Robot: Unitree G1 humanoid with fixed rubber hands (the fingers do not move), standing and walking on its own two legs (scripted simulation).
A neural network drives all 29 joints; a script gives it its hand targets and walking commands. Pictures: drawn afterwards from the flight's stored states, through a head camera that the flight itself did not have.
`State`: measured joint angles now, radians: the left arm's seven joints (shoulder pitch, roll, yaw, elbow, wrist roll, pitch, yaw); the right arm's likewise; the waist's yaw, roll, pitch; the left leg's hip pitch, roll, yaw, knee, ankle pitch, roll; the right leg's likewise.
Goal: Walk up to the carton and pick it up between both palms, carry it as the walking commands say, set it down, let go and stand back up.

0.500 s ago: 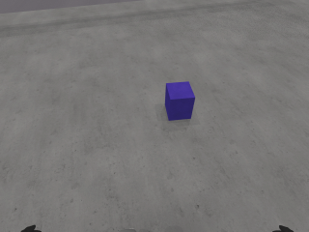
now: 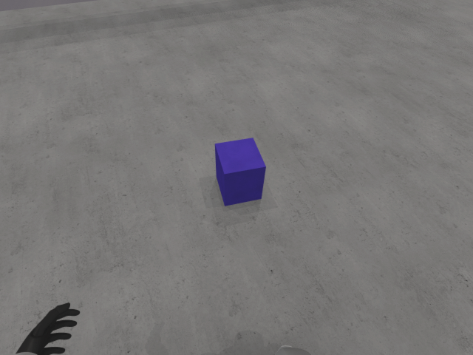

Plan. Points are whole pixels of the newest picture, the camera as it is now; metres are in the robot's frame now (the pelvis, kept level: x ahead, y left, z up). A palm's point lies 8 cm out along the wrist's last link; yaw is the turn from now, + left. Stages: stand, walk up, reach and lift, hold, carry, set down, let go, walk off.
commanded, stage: walk up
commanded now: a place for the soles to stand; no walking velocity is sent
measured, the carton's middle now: (238, 172) +1.05 -0.05 -0.62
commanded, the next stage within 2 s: none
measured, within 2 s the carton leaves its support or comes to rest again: neither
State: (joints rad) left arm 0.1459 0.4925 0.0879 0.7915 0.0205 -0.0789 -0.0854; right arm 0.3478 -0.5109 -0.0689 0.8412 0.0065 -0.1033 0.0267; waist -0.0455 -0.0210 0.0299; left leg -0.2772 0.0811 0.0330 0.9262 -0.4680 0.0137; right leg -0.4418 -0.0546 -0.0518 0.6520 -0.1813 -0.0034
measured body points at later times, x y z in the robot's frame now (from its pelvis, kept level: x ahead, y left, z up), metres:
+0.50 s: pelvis +0.19 -0.01 +0.01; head +0.19 +0.01 +0.46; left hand +0.31 +0.32 -0.09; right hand +0.23 -0.39 -0.04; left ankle +0.18 +0.13 -0.71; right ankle +0.29 -0.16 -0.69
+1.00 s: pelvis +0.37 -0.04 +0.01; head +0.39 -0.02 +0.46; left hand +0.48 +0.29 -0.09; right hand +0.44 -0.41 -0.05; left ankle +0.36 +0.09 -0.71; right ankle +0.46 -0.19 -0.68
